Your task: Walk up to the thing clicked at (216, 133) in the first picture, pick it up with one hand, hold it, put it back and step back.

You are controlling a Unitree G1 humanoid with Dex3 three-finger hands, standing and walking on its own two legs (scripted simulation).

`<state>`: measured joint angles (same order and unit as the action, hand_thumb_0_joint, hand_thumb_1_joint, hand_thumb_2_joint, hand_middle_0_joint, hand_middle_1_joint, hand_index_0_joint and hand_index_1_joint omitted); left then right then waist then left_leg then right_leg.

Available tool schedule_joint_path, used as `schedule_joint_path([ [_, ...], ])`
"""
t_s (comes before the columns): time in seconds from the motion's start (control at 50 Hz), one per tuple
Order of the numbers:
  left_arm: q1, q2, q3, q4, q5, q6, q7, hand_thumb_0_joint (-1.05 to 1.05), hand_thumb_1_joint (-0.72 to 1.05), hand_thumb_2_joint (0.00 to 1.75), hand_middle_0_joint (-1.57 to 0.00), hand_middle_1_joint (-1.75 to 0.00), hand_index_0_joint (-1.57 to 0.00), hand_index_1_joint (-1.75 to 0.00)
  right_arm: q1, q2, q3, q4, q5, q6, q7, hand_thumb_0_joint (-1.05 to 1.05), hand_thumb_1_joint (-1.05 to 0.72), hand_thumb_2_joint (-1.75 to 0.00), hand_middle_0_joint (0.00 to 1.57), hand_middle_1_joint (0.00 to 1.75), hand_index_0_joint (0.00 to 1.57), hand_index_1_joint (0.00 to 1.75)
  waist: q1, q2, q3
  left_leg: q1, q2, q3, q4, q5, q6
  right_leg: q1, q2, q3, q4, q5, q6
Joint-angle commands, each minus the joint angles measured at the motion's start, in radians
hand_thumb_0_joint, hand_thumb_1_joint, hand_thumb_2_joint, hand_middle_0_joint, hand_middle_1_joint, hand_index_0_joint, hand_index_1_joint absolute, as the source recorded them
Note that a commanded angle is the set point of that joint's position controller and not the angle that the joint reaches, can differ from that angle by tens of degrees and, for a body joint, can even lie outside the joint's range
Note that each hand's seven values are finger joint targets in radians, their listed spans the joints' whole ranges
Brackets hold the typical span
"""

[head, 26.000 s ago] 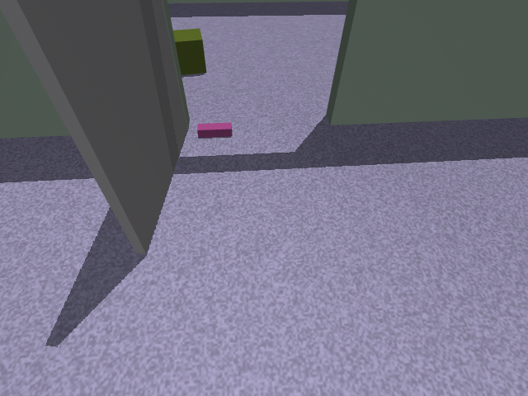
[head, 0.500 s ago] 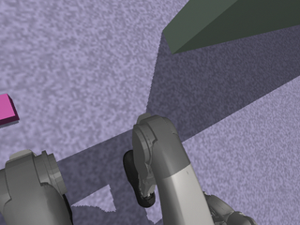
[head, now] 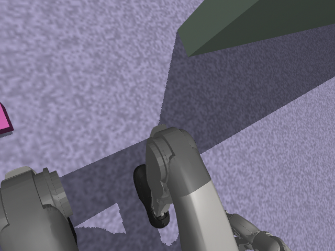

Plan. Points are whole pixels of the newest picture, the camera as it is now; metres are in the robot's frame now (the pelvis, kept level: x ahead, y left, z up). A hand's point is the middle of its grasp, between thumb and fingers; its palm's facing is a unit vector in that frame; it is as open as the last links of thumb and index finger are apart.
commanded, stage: open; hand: left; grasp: from above
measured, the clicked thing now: out of the picture +0.42 +0.32 -0.27
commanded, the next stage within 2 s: withdraw in 0.46 s
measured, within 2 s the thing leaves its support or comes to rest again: neither
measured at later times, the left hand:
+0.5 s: hand out of the picture +0.41 +0.31 -0.24, palm faces -0.46 -0.15 -0.88, open 13.5 cm
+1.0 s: hand out of the picture +0.43 +0.34 -0.12, palm faces -0.32 -0.08 -0.94, open 14.0 cm
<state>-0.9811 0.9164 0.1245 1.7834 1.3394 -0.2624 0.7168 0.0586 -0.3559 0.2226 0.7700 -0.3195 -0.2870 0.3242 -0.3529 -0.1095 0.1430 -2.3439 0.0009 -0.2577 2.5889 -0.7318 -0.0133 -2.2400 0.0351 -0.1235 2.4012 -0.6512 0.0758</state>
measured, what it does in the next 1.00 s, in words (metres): stands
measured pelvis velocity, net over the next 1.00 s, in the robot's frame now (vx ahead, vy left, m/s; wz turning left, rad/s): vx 0.00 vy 0.00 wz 0.07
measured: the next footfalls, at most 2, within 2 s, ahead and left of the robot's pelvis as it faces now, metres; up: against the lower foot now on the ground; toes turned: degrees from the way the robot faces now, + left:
none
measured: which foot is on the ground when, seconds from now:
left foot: down 0.00-1.00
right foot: down 0.00-1.00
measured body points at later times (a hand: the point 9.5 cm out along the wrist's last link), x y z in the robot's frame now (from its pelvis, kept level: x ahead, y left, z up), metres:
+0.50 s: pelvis +0.00 +0.00 +0.00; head +0.26 +0.12 +0.35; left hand +0.43 +0.32 -0.19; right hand +0.05 -0.26 -0.06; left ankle +0.06 +0.13 -0.26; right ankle +0.12 -0.13 -0.26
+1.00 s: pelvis +0.00 +0.00 +0.03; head +0.22 +0.09 +0.42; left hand +0.44 +0.34 -0.07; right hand +0.10 -0.27 -0.07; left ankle +0.06 +0.13 -0.26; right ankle +0.12 -0.13 -0.26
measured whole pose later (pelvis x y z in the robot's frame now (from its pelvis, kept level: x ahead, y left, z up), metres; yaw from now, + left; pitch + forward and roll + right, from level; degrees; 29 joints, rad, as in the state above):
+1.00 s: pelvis +0.00 +0.00 +0.03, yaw +4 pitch +34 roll -10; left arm -0.84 0.70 0.06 1.29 1.16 -0.07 0.45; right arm 0.13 -0.31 0.04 0.78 -0.15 -0.15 0.32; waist -0.22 0.02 -0.09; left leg -2.32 0.00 -0.17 2.44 -0.72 -0.01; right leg -2.24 0.00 -0.06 2.31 -0.68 0.05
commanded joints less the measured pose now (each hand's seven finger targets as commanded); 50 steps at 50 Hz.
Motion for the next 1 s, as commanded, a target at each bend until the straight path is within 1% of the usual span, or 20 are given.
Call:
schedule_joint_path([
  [0.0,-0.258,0.241,0.027,-0.106,-0.019,0.01,0.041,0.0,-0.34,0.95,-0.23,-0.94,-0.23,-0.95,0.161,-0.325,-0.092,0.012,0.017,-0.008,-0.006,0.0,-0.89,-0.9,0.2,0.3,0.2,0.3,-0.046,0.478,-0.638,0.486,0.021,0.118,-0.28,0.216,0.014,0.331,0.036,-0.142,-0.178,0.242,-0.087],
  [0.1,-0.241,0.233,0.035,-0.076,-0.023,0.017,0.013,0.0,-0.47,1.04,-0.13,-1.02,-0.12,-1.03,0.183,-0.314,-0.086,0.011,0.017,-0.009,0.001,0.0,-0.89,-0.9,0.2,0.3,0.2,0.3,-0.058,0.496,-0.624,0.499,0.018,0.118,-0.277,0.247,0.012,0.322,0.03,-0.151,-0.16,0.266,-0.083],
  [0.26,-0.2,0.255,0.046,-0.099,-0.032,-0.014,-0.019,0.0,-0.5,1.09,-0.07,-1.09,-0.07,-1.09,0.197,-0.32,-0.084,-0.008,0.022,0.013,-0.008,0.0,-0.89,-0.9,0.2,0.3,0.2,0.3,-0.043,0.486,-0.653,0.485,0.018,0.118,-0.294,0.249,0.017,0.37,0.04,-0.145,-0.186,0.264,-0.088],
  [0.3,-0.223,0.231,0.024,-0.091,-0.027,-0.022,-0.023,0.0,-0.48,1.04,-0.06,-1.08,-0.07,-1.07,0.198,-0.306,-0.073,-0.008,0.017,0.015,-0.007,0.0,-0.89,-0.9,0.2,0.3,0.2,0.3,-0.06,0.474,-0.633,0.481,0.017,0.116,-0.28,0.247,0.017,0.344,0.034,-0.153,-0.17,0.265,-0.084],
  [0.44,-0.229,0.251,0.022,-0.107,-0.015,-0.048,0.001,0.0,-0.43,1.01,-0.05,-1.11,-0.08,-1.08,0.191,-0.322,-0.076,-0.015,0.012,0.027,-0.024,0.0,-0.88,-0.9,0.2,0.3,0.2,0.3,-0.055,0.456,-0.624,0.46,0.017,0.12,-0.282,0.196,0.022,0.339,0.041,-0.149,-0.196,0.218,-0.086],
  [0.52,-0.24,0.227,-0.01,-0.11,-0.012,-0.036,0.02,0.0,-0.42,0.98,-0.05,-1.09,-0.08,-1.06,0.175,-0.324,-0.081,-0.015,0.015,0.019,-0.029,0.0,-0.88,-0.9,0.2,0.3,0.2,0.3,-0.054,0.447,-0.606,0.454,0.019,0.123,-0.282,0.179,0.02,0.325,0.039,-0.142,-0.199,0.204,-0.087],
  [0.64,-0.239,0.278,0.057,-0.161,-0.005,0.013,0.057,0.0,-0.51,0.98,-0.06,-1.02,-0.08,-1.0,0.189,-0.324,-0.094,-0.028,0.014,0.013,-0.017,0.0,-0.9,-0.9,0.2,0.3,0.2,0.3,-0.03,0.504,-0.662,0.498,0.02,0.124,-0.296,0.225,0.013,0.34,0.037,-0.139,-0.187,0.25,-0.089],
  [0.68,-0.228,0.252,0.074,-0.216,-0.036,0.042,0.061,0.0,-0.51,0.98,-0.06,-1.02,-0.07,-1.0,0.179,-0.306,-0.104,-0.012,0.026,0.012,-0.01,0.0,-0.9,-0.9,0.2,0.3,0.2,0.3,0.002,0.577,-0.725,0.54,0.02,0.132,-0.316,0.246,0.005,0.353,0.038,-0.13,-0.192,0.265,-0.095],
  [0.7,-0.259,0.275,0.089,-0.278,-0.043,0.053,0.053,0.0,-0.52,0.98,-0.05,-1.01,-0.07,-0.99,0.179,-0.31,-0.121,-0.021,0.033,0.006,-0.004,0.0,-0.9,-0.9,0.2,0.3,0.2,0.3,0.009,0.587,-0.762,0.562,0.021,0.129,-0.306,0.252,0.003,0.327,0.033,-0.132,-0.179,0.274,-0.093],
  [0.72,-0.244,0.281,0.111,-0.338,-0.049,0.069,0.044,0.0,-0.52,0.99,-0.06,-1.01,-0.07,-1.0,0.182,-0.308,-0.135,-0.028,0.044,0.007,0.0,0.0,-0.9,-0.9,0.2,0.3,0.2,0.3,0.031,0.631,-0.813,0.6,0.02,0.137,-0.318,0.281,-0.001,0.338,0.031,-0.127,-0.178,0.292,-0.099],
  [0.76,-0.186,0.206,0.081,-0.374,-0.08,0.103,0.005,0.0,-0.53,1.0,-0.06,-1.01,-0.06,-1.0,0.193,-0.284,-0.159,-0.011,0.062,0.02,0.012,0.0,-0.9,-0.9,0.2,0.3,0.2,0.3,0.052,0.655,-0.849,0.603,0.012,0.155,-0.336,0.285,-0.002,0.323,0.029,-0.116,-0.185,0.291,-0.104],
  [0.78,-0.175,0.197,0.087,-0.456,-0.095,0.113,-0.013,0.0,-0.54,1.01,-0.06,-1.02,-0.06,-1.01,0.198,-0.282,-0.182,-0.004,0.081,0.033,0.011,0.0,-0.9,-0.9,0.2,0.3,0.2,0.3,0.085,0.678,-0.893,0.619,0.012,0.158,-0.363,0.295,-0.003,0.319,0.029,-0.109,-0.195,0.292,-0.11],
  [0.8,-0.189,0.189,0.076,-0.518,-0.109,0.124,-0.036,0.0,-0.53,1.0,-0.06,-1.02,-0.06,-1.01,0.204,-0.275,-0.197,-0.005,0.098,0.043,0.012,0.0,-0.9,-0.9,0.2,0.3,0.2,0.3,0.092,0.695,-0.924,0.632,0.009,0.166,-0.374,0.293,-0.004,0.315,0.024,-0.099,-0.199,0.292,-0.113],
  [0.82,-0.165,0.131,0.039,-0.542,-0.126,0.139,-0.067,0.0,-0.54,1.01,-0.06,-1.02,-0.06,-1.02,0.196,-0.263,-0.209,-0.008,0.115,0.056,0.01,0.0,-0.9,-0.9,0.2,0.3,0.2,0.3,0.106,0.684,-0.917,0.621,0.009,0.174,-0.391,0.276,0.001,0.296,0.023,-0.089,-0.215,0.278,-0.117],
  [0.86,-0.15,0.067,0.01,-0.623,-0.156,0.173,-0.129,0.0,-0.54,1.02,-0.07,-1.03,-0.07,-1.04,0.208,-0.256,-0.25,-0.009,0.159,0.089,0.0,0.0,-0.9,-0.9,0.2,0.3,0.2,0.3,0.121,0.638,-0.951,0.621,0.005,0.186,-0.429,0.271,0.006,0.298,0.015,-0.069,-0.252,0.276,-0.118],
  [0.88,-0.151,0.02,-0.029,-0.619,-0.164,0.186,-0.166,0.0,-0.53,1.02,-0.07,-1.04,-0.07,-1.04,0.222,-0.244,-0.257,0.002,0.177,0.103,-0.004,0.0,-0.9,-0.9,0.2,0.3,0.2,0.3,0.116,0.614,-0.938,0.603,0.004,0.191,-0.438,0.258,0.011,0.29,0.017,-0.059,-0.261,0.262,-0.12],
  [0.9,-0.162,0.0,-0.043,-0.619,-0.174,0.194,-0.204,0.0,-0.53,1.02,-0.07,-1.04,-0.07,-1.04,0.242,-0.242,-0.271,0.004,0.188,0.117,-0.01,0.0,-0.9,-0.9,0.2,0.3,0.2,0.3,0.107,0.557,-0.903,0.599,0.003,0.19,-0.454,0.245,0.016,0.287,0.015,-0.053,-0.286,0.25,-0.118],
  [0.94,-0.182,-0.021,-0.05,-0.703,-0.196,0.205,-0.276,0.0,-0.53,1.03,-0.08,-1.04,-0.07,-1.05,0.266,-0.238,-0.293,-0.023,0.204,0.149,-0.027,0.0,-0.9,-0.9,0.2,0.3,0.2,0.3,0.106,0.51,-0.915,0.605,-0.002,0.186,-0.489,0.247,0.022,0.322,0.006,-0.04,-0.325,0.25,-0.12],
  [0.96,-0.159,-0.11,-0.113,-0.68,-0.209,0.214,-0.319,0.0,-0.54,1.04,-0.08,-1.05,-0.07,-1.06,0.277,-0.214,-0.296,-0.012,0.217,0.169,-0.035,0.0,-0.9,-0.91,0.2,0.3,0.2,0.3,0.112,0.472,-0.92,0.616,-0.004,0.186,-0.515,0.223,0.024,0.337,0.007,-0.033,-0.346,0.228,-0.122],
  [0.98,-0.186,-0.136,-0.133,-0.717,-0.215,0.212,-0.354,0.0,-0.53,1.04,-0.09,-1.05,-0.07,-1.06,0.289,-0.208,-0.301,-0.019,0.222,0.184,-0.045,0.0,-0.91,-0.91,0.2,0.3,0.2,0.3,0.098,0.449,-0.913,0.615,-0.007,0.188,-0.522,0.228,0.026,0.356,0.003,-0.029,-0.368,0.236,-0.12],
])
